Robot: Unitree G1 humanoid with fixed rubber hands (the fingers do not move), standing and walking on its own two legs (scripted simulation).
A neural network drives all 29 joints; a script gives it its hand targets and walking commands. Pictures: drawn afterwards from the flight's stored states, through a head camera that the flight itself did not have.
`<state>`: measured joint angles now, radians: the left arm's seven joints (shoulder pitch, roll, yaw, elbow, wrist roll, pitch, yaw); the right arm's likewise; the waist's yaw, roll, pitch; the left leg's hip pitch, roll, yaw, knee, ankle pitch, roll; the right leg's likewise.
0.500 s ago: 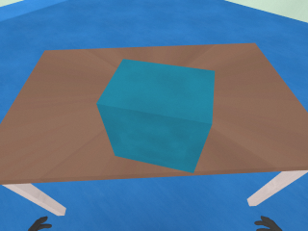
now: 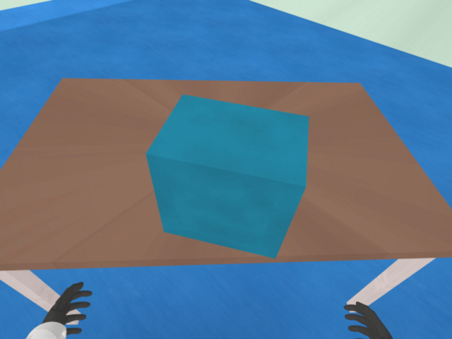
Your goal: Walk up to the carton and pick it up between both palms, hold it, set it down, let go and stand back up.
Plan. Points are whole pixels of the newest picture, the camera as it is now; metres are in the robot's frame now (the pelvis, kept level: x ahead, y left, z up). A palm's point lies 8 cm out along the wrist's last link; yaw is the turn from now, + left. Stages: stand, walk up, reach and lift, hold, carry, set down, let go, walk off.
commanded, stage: reach and lift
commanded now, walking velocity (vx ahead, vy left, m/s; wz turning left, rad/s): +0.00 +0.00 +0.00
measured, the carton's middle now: (230, 178) +0.45 +0.00 +0.01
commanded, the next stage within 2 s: none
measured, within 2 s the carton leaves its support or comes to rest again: neither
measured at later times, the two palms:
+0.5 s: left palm (65, 303) +0.20 +0.28 -0.03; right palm (368, 331) +0.16 -0.23 -0.04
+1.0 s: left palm (43, 299) +0.20 +0.30 +0.00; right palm (353, 310) +0.19 -0.20 -0.01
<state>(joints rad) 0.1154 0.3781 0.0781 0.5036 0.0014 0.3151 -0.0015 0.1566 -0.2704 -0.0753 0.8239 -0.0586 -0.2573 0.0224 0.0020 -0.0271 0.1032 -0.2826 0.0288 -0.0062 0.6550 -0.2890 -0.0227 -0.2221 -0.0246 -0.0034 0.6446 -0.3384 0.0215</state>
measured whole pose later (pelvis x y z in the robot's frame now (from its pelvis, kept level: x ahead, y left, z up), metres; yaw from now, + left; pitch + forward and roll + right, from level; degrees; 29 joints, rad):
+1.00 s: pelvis +0.02 +0.01 +0.01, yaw -1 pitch -4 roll +0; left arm 0.24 0.45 0.07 0.48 -0.28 -0.29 -0.17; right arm 0.29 -0.03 -0.07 0.42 0.13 -0.36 -0.12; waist 0.03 -0.02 0.10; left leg -0.19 0.03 0.02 0.52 -0.26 -0.02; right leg -0.13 -0.03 0.01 0.50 -0.29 0.02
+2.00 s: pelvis +0.03 +0.01 +0.02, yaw -1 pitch -3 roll -1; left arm -0.22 0.51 0.01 0.33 -0.38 0.13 -0.17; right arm -0.03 -0.18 -0.07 0.10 0.24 0.16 -0.21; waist 0.03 0.01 0.08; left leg -0.19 0.03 0.02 0.49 -0.24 -0.01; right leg -0.13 -0.03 0.01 0.46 -0.27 0.03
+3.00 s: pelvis +0.02 +0.01 +0.02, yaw -1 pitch -3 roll -1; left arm -0.97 0.55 -0.02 0.97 -0.38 0.26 -0.13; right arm -0.76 -0.30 -0.07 0.72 0.32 0.28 -0.19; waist -0.07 -0.02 0.06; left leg -0.21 0.03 0.02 0.48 -0.23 -0.01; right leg -0.14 -0.03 0.01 0.44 -0.25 0.03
